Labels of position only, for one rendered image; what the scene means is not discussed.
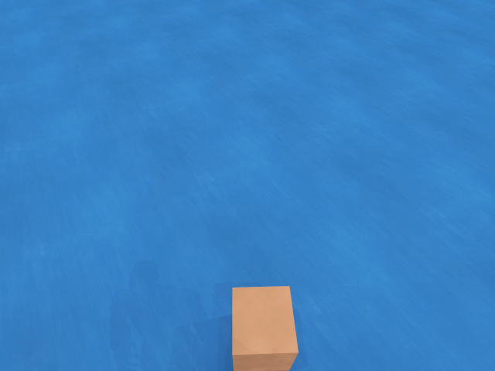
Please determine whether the carton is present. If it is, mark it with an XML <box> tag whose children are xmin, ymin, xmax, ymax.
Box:
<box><xmin>232</xmin><ymin>286</ymin><xmax>299</xmax><ymax>371</ymax></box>

